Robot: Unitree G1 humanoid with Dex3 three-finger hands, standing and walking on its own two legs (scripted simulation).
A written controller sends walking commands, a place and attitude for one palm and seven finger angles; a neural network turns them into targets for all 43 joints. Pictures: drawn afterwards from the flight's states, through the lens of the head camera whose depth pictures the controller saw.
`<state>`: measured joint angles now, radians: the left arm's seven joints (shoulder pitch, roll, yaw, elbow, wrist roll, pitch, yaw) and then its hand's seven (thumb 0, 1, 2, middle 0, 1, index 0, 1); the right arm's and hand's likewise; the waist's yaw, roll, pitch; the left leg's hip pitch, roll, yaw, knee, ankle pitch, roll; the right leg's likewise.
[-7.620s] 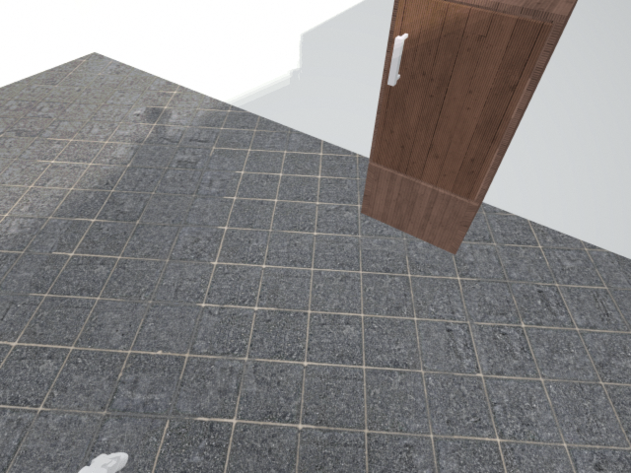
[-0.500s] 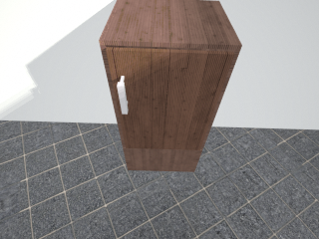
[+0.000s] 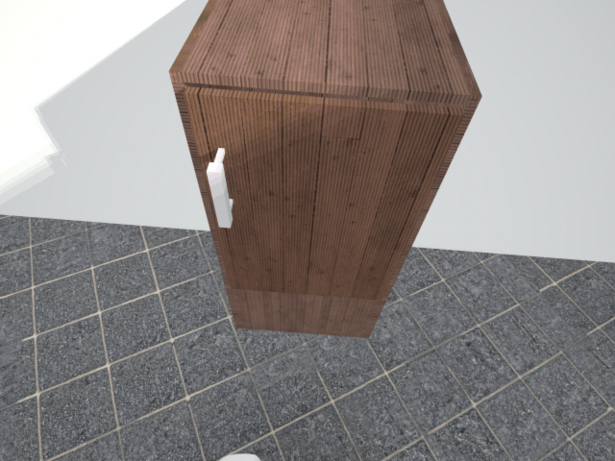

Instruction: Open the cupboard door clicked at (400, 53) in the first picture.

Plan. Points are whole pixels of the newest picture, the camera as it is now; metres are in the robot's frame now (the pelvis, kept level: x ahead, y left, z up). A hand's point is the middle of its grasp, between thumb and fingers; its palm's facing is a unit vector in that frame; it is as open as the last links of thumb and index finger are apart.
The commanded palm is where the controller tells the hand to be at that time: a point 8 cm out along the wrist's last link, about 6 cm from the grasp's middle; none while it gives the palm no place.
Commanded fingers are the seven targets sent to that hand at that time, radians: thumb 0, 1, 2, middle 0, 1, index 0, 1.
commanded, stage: come to a stop and stand still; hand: left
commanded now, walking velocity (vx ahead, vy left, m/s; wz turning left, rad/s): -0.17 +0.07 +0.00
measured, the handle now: (223, 189) +0.53 +0.21 -0.02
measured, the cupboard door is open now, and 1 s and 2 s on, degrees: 0 0 0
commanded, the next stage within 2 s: look again from close up in 0.94 s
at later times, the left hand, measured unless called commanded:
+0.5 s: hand out of the picture +0.06 +0.16 -0.16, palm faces +0.04 -0.97 -0.24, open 7.3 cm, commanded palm none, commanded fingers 0.00 0.90 0.90 -0.20 -0.30 -0.20 -0.30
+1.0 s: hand out of the picture -0.04 +0.16 -0.16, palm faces +0.05 -0.98 -0.18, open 7.4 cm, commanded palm none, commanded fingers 0.00 0.90 0.90 -0.20 -0.30 -0.20 -0.30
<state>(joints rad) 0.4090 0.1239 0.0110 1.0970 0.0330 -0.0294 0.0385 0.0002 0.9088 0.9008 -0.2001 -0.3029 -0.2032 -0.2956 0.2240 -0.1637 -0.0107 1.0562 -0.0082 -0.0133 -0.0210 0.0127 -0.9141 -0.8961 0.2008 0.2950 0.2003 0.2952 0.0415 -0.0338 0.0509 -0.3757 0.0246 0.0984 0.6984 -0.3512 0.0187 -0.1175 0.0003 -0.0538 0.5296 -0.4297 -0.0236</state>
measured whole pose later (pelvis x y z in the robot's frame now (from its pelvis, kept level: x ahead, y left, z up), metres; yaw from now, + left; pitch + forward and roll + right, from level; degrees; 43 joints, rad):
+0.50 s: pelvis -0.01 -0.03 +0.01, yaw +0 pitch +1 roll +2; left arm 0.21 0.17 0.03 0.94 0.04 0.00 0.04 0.00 0.91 0.90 -0.20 -0.30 -0.20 -0.30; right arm 0.19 -0.18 -0.04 0.99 -0.01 0.04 -0.01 0.01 -0.92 -0.90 0.20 0.29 0.20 0.30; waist 0.02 -0.02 0.05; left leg -0.35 0.00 0.06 0.84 -0.49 -0.02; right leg -0.29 -0.05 -0.08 0.58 -0.29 -0.04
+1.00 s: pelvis -0.03 -0.01 +0.01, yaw +0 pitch -1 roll +0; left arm 0.30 0.15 0.01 1.09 0.02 0.01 0.03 0.00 0.91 0.90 -0.20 -0.30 -0.20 -0.30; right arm 0.32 -0.13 0.01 1.08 -0.01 0.00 -0.02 0.02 -0.93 -0.90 0.20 0.30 0.20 0.30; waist 0.02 -0.01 0.02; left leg -0.18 0.00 0.09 0.44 -0.26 0.03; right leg -0.25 -0.05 -0.07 0.47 -0.21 0.01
